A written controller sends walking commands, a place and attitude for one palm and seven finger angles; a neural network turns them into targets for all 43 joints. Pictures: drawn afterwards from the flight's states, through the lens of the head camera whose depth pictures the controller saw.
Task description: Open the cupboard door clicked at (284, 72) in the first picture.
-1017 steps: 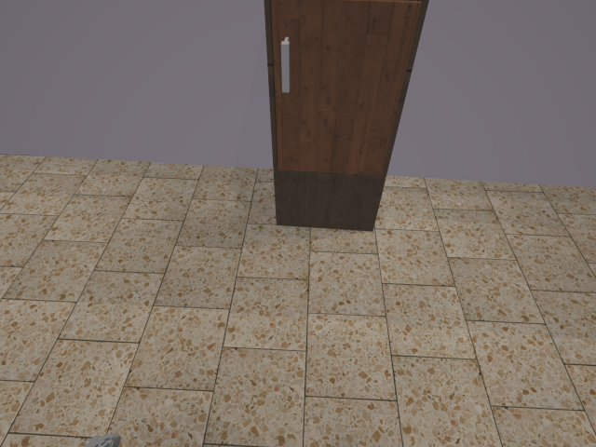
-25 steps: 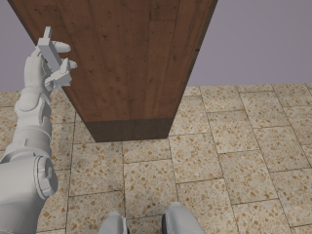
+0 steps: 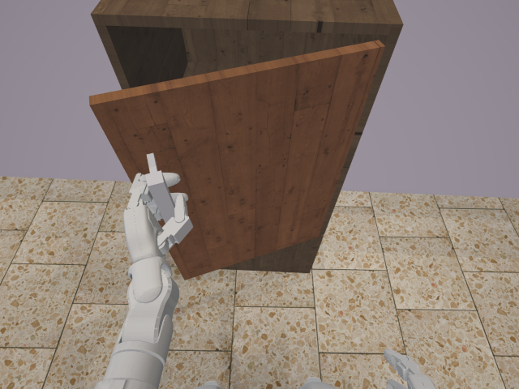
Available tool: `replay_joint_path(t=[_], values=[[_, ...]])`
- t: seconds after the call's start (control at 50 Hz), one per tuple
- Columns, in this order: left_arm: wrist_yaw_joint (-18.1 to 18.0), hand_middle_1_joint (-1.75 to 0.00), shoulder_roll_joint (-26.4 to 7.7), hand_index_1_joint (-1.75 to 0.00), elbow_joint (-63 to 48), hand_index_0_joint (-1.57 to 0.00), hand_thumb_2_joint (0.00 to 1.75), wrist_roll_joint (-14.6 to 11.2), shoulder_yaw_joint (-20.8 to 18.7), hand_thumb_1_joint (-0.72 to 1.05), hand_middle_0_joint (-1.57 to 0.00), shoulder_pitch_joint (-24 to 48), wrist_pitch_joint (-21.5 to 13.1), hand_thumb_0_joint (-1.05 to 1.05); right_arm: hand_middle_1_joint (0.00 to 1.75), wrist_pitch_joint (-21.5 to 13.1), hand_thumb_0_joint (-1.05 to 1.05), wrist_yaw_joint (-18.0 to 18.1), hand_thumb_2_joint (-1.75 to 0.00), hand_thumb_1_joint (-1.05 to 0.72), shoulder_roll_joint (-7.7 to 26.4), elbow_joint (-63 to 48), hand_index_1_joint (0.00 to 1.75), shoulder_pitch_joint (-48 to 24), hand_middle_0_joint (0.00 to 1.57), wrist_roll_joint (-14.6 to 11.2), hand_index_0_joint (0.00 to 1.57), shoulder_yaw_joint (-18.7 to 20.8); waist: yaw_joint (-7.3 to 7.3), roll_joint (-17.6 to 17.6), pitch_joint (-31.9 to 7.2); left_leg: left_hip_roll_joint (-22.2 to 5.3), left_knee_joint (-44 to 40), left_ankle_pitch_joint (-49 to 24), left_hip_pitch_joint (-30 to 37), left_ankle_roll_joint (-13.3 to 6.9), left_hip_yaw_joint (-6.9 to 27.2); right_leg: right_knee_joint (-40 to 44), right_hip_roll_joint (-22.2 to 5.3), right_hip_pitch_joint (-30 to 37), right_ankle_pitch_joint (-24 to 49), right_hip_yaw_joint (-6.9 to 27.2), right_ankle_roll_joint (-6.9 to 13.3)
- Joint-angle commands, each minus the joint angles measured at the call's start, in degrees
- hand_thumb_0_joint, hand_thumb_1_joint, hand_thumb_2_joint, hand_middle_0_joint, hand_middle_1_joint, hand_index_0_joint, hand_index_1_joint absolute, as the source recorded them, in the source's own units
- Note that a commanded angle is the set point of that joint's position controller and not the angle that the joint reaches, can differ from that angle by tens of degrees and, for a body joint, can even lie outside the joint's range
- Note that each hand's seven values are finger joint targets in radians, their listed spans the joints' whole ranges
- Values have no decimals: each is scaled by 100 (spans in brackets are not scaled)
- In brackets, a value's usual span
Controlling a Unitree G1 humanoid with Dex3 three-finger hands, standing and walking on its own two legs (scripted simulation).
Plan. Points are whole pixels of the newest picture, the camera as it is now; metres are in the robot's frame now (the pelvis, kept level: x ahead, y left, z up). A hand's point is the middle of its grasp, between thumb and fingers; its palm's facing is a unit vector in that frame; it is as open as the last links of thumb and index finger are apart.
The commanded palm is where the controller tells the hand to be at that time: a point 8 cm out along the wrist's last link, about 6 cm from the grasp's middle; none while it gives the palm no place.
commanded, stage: pull the door open along its arc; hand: left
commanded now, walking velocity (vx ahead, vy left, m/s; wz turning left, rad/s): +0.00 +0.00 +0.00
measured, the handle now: (164, 196) +0.40 +0.17 +0.05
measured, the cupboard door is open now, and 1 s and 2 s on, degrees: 22 42 45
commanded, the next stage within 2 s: open thumb and fingers to let go in 0.38 s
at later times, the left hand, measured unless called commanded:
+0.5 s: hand (237, 291) +0.25 +0.04 +0.06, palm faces +0.30 -0.95 -0.03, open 6.0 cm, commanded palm +0.21 +0.09 +0.06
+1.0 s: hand (230, 282) +0.26 +0.05 +0.06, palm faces +0.36 -0.93 -0.01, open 12.5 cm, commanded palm +0.21 +0.09 +0.06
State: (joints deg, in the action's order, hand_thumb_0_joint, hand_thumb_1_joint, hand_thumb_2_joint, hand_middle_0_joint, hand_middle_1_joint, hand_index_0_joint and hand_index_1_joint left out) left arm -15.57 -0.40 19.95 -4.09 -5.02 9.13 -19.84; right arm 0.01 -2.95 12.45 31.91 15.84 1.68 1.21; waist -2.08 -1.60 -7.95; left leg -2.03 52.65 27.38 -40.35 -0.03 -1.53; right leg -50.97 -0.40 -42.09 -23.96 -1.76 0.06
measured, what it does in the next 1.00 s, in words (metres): stands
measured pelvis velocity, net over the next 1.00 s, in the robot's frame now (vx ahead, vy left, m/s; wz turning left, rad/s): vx -0.02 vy -0.04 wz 0.06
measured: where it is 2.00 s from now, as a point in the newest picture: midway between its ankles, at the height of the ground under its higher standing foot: outside the picture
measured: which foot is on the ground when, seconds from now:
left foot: down 0.00-1.00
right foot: down 0.00-1.00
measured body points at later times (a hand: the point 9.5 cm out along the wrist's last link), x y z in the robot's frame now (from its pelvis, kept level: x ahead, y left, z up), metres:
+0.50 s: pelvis +0.00 -0.03 +0.00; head +0.03 -0.05 +0.45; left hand +0.23 +0.09 +0.06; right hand +0.19 -0.23 -0.09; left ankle -0.02 +0.11 -0.69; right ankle +0.00 -0.12 -0.69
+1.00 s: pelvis -0.02 -0.04 +0.00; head +0.02 -0.05 +0.44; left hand +0.23 +0.10 +0.06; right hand +0.17 -0.25 -0.10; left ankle -0.02 +0.12 -0.69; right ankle +0.00 -0.12 -0.69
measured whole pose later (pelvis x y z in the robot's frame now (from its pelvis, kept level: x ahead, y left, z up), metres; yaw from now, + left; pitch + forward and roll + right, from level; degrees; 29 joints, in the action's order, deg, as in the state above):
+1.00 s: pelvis -0.02 -0.04 +0.00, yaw +3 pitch +10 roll +1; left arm -29.0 4.8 3.5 4.9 13.6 -10.5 -15.2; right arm -2.5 0.3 10.8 31.5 12.3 3.5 0.3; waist 0.0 -2.2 -6.9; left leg -1.4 53.2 26.3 -37.1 2.5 2.0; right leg -54.2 -1.1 -38.8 -25.7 -5.1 2.9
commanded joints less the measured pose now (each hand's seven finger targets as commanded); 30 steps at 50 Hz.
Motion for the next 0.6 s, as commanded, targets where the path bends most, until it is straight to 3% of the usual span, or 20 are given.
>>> replay_joint_path(t=[0.0, 0.04, 0.1, 0.24, 0.28, 0.34, 0.38, 0.44, 0.46, 0.52, 0.58], values=[[-1240, -135, 114, -135, -1845, -40, 90, 698, 603, 90, -40, 1002, -311, 0, 30, -263, 0, -8, -90, -90, 545, -617, 30, -82, 20, 160, 20, 219, 75, 112, -1762, 157, -532, -2420, 950, 46, 87, 298, 105, 1395, 2264, -218, 139], [-1364, -135, 323, -135, -1943, -40, 90, 916, 986, 90, -40, 743, -211, 0, 30, -252, 0, 51, -90, -90, 532, -648, 30, -147, 20, 187, 20, 221, -4, 509, -1697, 157, -560, -2230, 951, 13, 117, 406, 88, 1493, 2225, -197, 137], [-1383, -135, 762, -135, -2298, -40, 90, 1062, 1625, 90, -40, 541, -126, 0, 30, -267, 0, 122, -90, -90, 440, -709, 30, -394, 20, 195, 20, 187, -29, 401, -1541, 161, -576, -2037, 1042, -5, 122, 465, 53, 1458, 2115, -181, 144], [-1445, -135, 1148, -135, -2940, -40, 90, 1257, 2354, 90, -40, -793, 18, 0, 30, -394, 0, 143, -90, -90, 284, -943, 30, -705, 20, 180, 20, 79, 43, 388, -1234, 210, -566, -1785, 992, -49, 186, 570, 10, 1554, 1942, -153, 184], [-1455, -135, 1266, -135, -3165, -40, 90, 1192, 2506, 90, -40, -1073, 49, 0, 30, -449, 0, 131, -90, -90, 244, -998, 30, -804, 20, 166, 20, 44, 54, 339, -1158, 237, -540, -1662, 942, -47, 186, 589, -3, 1566, 1845, -145, 185], [-1436, -135, 1149, -135, -3502, -40, 90, 1108, 2396, 90, -40, -2133, 134, 0, 30, -506, 0, 112, -90, -90, 196, -1125, 30, -845, 20, 157, 20, 8, 244, 357, -1210, 284, -555, -1727, 896, -32, 172, 614, -4, 1833, 2025, -120, 199], [-1376, -135, 1129, -135, -3780, -40, 90, 993, 2366, 90, -40, -2553, 187, 0, 30, -508, 0, 106, -90, -90, 176, -1180, 30, -890, 20, 139, 20, -21, 271, 447, -1140, 305, -546, -1715, 854, -27, 158, 640, -28, 1924, 2173, -81, 172], [-1499, -135, 972, -135, -3593, -40, 90, 971, 2144, 90, -40, -1942, 245, 0, 30, -529, 0, 174, -90, -90, 194, -1089, 30, -956, 20, 161, 20, -54, 169, 599, -743, 339, -459, -1280, 631, -22, 207, 795, -57, 1613, 1584, 37, 128], [-1585, -135, 843, -135, -3496, -40, 90, 971, 1976, 90, -40, -1313, 226, 0, 30, -538, 0, 217, -90, -90, 214, -997, 30, -1014, 20, 197, 20, -60, 94, 569, -642, 353, -378, -1111, 570, -29, 197, 862, -104, 1397, 1318, 139, 89], [-1645, -133, 813, -133, -3159, -38, 81, 979, 1799, 69, -38, -1422, 177, 0, 30, -581, 0, 269, -90, -90, 183, -937, 30, -962, 20, 231, 20, -49, 182, 782, -828, 392, -331, -1033, 475, -19, 191, 938, -168, 1496, 1170, 299, 47], [-1547, -130, 780, -130, -3228, -37, 72, 976, 1832, 48, -37, -1362, 129, 0, 30, -592, 0, 287, -90, -90, 202, -919, 30, -883, 20, 212, 20, -12, 183, 700, -1080, 397, -329, -1134, 505, -24, 159, 939, -241, 1708, 1529, 419, 15]])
